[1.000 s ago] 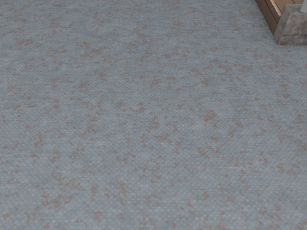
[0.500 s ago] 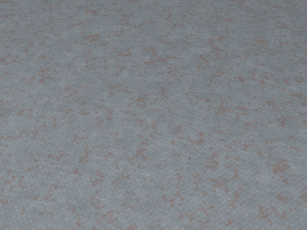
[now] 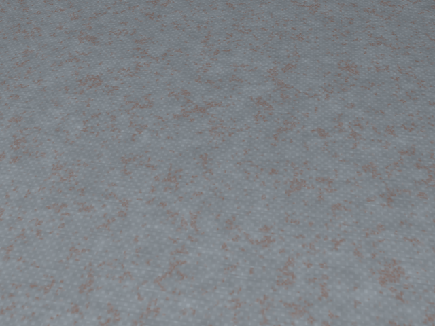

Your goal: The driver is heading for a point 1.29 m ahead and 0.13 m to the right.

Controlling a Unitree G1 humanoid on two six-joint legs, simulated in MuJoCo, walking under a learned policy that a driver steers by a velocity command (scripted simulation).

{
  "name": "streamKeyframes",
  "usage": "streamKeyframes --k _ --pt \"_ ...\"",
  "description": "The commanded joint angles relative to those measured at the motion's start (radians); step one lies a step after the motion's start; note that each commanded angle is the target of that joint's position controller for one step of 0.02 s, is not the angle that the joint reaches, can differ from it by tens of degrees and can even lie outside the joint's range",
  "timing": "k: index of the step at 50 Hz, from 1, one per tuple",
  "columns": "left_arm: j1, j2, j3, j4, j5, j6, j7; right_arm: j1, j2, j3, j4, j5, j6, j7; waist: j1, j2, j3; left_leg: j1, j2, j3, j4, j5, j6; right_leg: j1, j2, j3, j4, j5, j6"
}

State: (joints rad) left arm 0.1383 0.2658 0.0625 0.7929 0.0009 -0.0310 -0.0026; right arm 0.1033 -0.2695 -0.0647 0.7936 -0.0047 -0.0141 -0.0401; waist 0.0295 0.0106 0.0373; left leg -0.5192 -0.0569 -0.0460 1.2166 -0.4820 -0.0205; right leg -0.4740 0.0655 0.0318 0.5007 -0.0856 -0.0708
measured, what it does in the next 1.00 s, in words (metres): steps on the spot, turning right: left foot, then right foot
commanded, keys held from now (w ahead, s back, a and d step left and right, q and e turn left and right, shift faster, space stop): e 0.26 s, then no key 0.74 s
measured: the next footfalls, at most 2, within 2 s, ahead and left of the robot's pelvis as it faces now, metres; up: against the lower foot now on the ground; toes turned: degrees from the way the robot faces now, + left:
left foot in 0.30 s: +0.12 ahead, +0.15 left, +0.00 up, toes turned -16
right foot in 0.64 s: +0.03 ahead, -0.10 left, +0.00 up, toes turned -13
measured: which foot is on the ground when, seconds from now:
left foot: up 0.00-0.28, down 0.30-1.00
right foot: down 0.00-0.30, up 0.32-0.62, down 0.64-1.00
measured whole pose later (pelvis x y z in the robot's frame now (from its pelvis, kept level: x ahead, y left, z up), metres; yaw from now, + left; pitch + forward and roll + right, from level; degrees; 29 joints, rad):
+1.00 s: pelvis +0.04 +0.02 +0.00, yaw -16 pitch -1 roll +0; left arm 0.19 0.19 0.03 0.74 0.01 0.00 0.01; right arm 0.24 -0.23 -0.05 0.79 -0.01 -0.01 -0.03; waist -0.02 0.00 0.02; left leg -0.26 0.03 -0.02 0.56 -0.29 -0.05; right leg -0.23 0.02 0.04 0.58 -0.33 -0.01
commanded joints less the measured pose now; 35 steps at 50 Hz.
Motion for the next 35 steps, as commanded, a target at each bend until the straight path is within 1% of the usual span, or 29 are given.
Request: streamKeyframes --k 1,2,3,5,8,11,12,13,14,15,16,17,18,19,20,21,23,24,26,27,28,29,30,31,32,33,34,35 --pt "-0.023 0.138 0.034 -0.092 0.003 0.02 0.02 0.046 -0.073 -0.023 -0.073 -0.007 0.017 -0.019 -0.043 -0.092 -0.147 -0.051 0.045 -0.021 -0.118 0.065 -0.017 0.14 -0.211 0.329 -0.212 -0.019 -0.165" --pt "-0.014 0.145 0.039 -0.099 0.007 0.025 0.026 0.056 -0.059 -0.02 -0.072 -0.003 0.015 -0.023 -0.042 -0.122 -0.157 -0.034 0.036 -0.014 -0.18 0.074 -0.024 0.142 -0.196 0.317 -0.21 -0.002 -0.161" --pt "-0.002 0.155 0.044 -0.105 0.005 0.026 0.032 0.06 -0.055 -0.018 -0.072 0.0 0.012 -0.027 -0.038 -0.133 -0.177 -0.023 0.03 -0.018 -0.233 0.087 -0.032 0.159 -0.193 0.32 -0.203 0.005 -0.16" --pt "0.002 0.169 0.053 -0.12 -0.004 0.032 0.041 0.051 -0.054 -0.014 -0.076 0.001 0.01 -0.03 -0.028 -0.137 -0.204 0.004 0.028 -0.033 -0.321 0.127 -0.042 0.171 -0.19 0.337 -0.196 -0.06 -0.151" --pt "0.0 0.171 0.057 -0.14 -0.006 0.045 0.047 0.032 -0.066 -0.016 -0.088 0.005 0.007 -0.027 -0.015 -0.162 -0.2 0.038 0.021 -0.044 -0.412 0.152 -0.046 0.165 -0.188 0.389 -0.2 -0.162 -0.137" --pt "0.006 0.166 0.059 -0.157 -0.007 0.058 0.049 0.038 -0.075 -0.019 -0.094 0.012 -0.007 -0.015 -0.01 -0.181 -0.185 0.082 0.013 -0.045 -0.527 0.146 -0.031 0.185 -0.184 0.442 -0.186 -0.182 -0.123" --pt "0.001 0.165 0.059 -0.164 -0.01 0.063 0.05 0.057 -0.076 -0.021 -0.091 0.015 -0.013 -0.009 -0.02 -0.184 -0.18 0.119 0.009 -0.038 -0.594 0.164 -0.02 0.183 -0.176 0.452 -0.174 -0.176 -0.114" --pt "-0.012 0.163 0.058 -0.173 -0.016 0.069 0.051 0.093 -0.076 -0.024 -0.082 0.016 -0.019 -0.002 -0.045 -0.183 -0.175 0.189 0.006 -0.022 -0.701 0.22 -0.005 0.161 -0.155 0.446 -0.151 -0.168 -0.097" --pt "-0.002 0.147 0.053 -0.177 -0.019 0.073 0.053 0.136 -0.094 -0.032 -0.069 0.013 -0.023 0.004 -0.061 -0.168 -0.178 0.282 0.041 -0.025 -0.793 0.268 0.014 0.124 -0.124 0.416 -0.112 -0.184 -0.067" --pt "0.024 0.101 0.04 -0.183 -0.015 0.075 0.054 0.167 -0.154 -0.047 -0.072 -0.011 -0.022 0.003 -0.051 -0.047 -0.189 0.391 0.213 -0.164 -0.855 0.277 0.074 0.01 -0.058 0.33 0.046 -0.302 -0.017" --pt "0.003 0.088 0.04 -0.226 -0.02 0.061 0.047 0.138 -0.234 -0.065 -0.08 -0.047 -0.013 0.005 -0.012 0.282 -0.119 0.375 0.388 -0.424 -0.934 0.436 0.226 -0.185 0.103 0.104 0.247 -0.464 0.037" --pt "0.011 0.159 0.06 -0.215 0.003 0.041 0.039 0.098 -0.181 -0.055 -0.118 -0.065 -0.019 0.002 -0.025 0.268 -0.139 0.332 0.469 -0.519 -0.941 0.524 0.313 -0.193 0.061 0.146 0.503 -0.52 0.076" --pt "0.048 0.186 0.072 -0.181 -0.005 0.039 0.032 0.045 -0.139 -0.043 -0.143 -0.048 -0.021 -0.005 -0.003 0.17 -0.142 0.327 0.423 -0.417 -0.905 0.57 0.289 -0.183 0.051 0.161 0.621 -0.462 0.087" --pt "0.079 0.169 0.071 -0.147 -0.008 0.049 0.034 0.009 -0.114 -0.036 -0.151 -0.027 -0.021 -0.005 0.014 0.108 -0.127 0.324 0.347 -0.308 -0.874 0.591 0.235 -0.17 0.045 0.146 0.67 -0.415 0.103" --pt "0.087 0.146 0.065 -0.137 -0.003 0.058 0.038 0.007 -0.102 -0.031 -0.15 -0.007 -0.02 -0.004 0.008 0.091 -0.118 0.338 0.316 -0.263 -0.859 0.607 0.212 -0.183 0.041 0.141 0.716 -0.374 0.117" --pt "0.084 0.115 0.054 -0.136 -0.003 0.063 0.037 0.021 -0.095 -0.025 -0.146 -0.002 -0.017 -0.004 0.002 0.086 -0.11 0.33 0.297 -0.225 -0.854 0.653 0.213 -0.172 0.042 0.133 0.744 -0.353 0.131" --pt "0.047 0.08 0.037 -0.155 -0.014 0.064 0.035 0.052 -0.087 -0.02 -0.137 -0.006 -0.009 -0.003 -0.014 0.119 -0.105 0.346 0.258 -0.16 -0.857 0.659 0.215 -0.146 0.029 0.089 0.654 -0.317 0.149" --pt "0.024 0.066 0.029 -0.164 -0.015 0.063 0.035 0.065 -0.084 -0.02 -0.133 -0.007 -0.006 -0.005 -0.023 0.139 -0.112 0.373 0.25 -0.145 -0.851 0.651 0.214 -0.129 0.007 0.073 0.56 -0.308 0.155" --pt "-0.013 0.035 0.011 -0.179 -0.009 0.061 0.029 0.073 -0.097 -0.022 -0.129 -0.004 0.001 -0.006 -0.04 0.181 -0.128 0.367 0.239 -0.121 -0.841 0.633 0.211 -0.01 -0.04 0.017 0.36 -0.326 0.16" --pt "-0.028 0.031 0.007 -0.185 -0.01 0.06 0.025 0.091 -0.112 -0.026 -0.124 -0.003 0.005 -0.004 -0.056 0.203 -0.127 0.357 0.247 -0.128 -0.839 0.629 0.219 0.046 -0.047 -0.007 0.282 -0.355 0.158" --pt "-0.029 0.047 0.011 -0.185 -0.014 0.06 0.023 0.112 -0.126 -0.029 -0.119 0.0 0.008 -0.002 -0.066 0.214 -0.123 0.356 0.258 -0.143 -0.833 0.627 0.228 0.086 -0.041 -0.027 0.217 -0.353 0.154" --pt "-0.013 0.06 0.015 -0.178 -0.017 0.058 0.021 0.118 -0.133 -0.03 -0.117 0.005 0.01 0.0 -0.062 0.211 -0.118 0.354 0.262 -0.152 -0.821 0.622 0.228 0.127 -0.037 -0.039 0.129 -0.299 0.145" --pt "0.017 0.061 0.018 -0.162 -0.017 0.055 0.019 0.111 -0.129 -0.026 -0.116 0.014 0.012 0.001 -0.042 0.199 -0.107 0.337 0.255 -0.148 -0.802 0.617 0.216 0.19 -0.032 -0.051 -0.012 -0.189 0.125" --pt "0.032 0.066 0.018 -0.151 -0.011 0.053 0.017 0.136 -0.116 -0.022 -0.104 0.022 0.009 0.003 -0.034 0.178 -0.093 0.312 0.24 -0.144 -0.79 0.601 0.186 0.258 -0.034 -0.041 -0.143 -0.073 0.1" --pt "0.045 0.095 0.021 -0.157 0.0 0.052 0.022 0.166 -0.104 -0.015 -0.097 0.015 -0.002 0.006 -0.038 0.14 -0.115 0.257 0.226 -0.139 -0.773 0.538 0.133 0.364 -0.085 0.031 -0.155 0.025 0.069" --pt "0.076 0.164 0.033 -0.163 0.014 0.054 0.031 0.181 -0.068 -0.003 -0.109 -0.017 -0.019 0.017 -0.066 -0.019 -0.175 0.174 0.157 -0.063 -0.667 0.393 0.07 0.481 -0.217 0.154 -0.077 0.313 0.027" --pt "0.035 0.133 0.024 -0.139 0.02 0.056 0.023 0.196 -0.018 0.011 -0.114 -0.022 -0.033 0.022 -0.107 -0.208 -0.18 0.202 0.105 0.012 -0.707 0.203 0.02 0.365 -0.258 0.171 -0.061 0.239 -0.05" --pt "-0.008 0.061 0.009 -0.163 0.016 0.049 0.013 0.13 -0.062 0.005 -0.112 -0.03 -0.033 0.021 -0.066 -0.158 -0.138 0.25 0.107 0.016 -0.704 0.238 -0.014 0.293 -0.218 0.163 -0.082 0.087 -0.053"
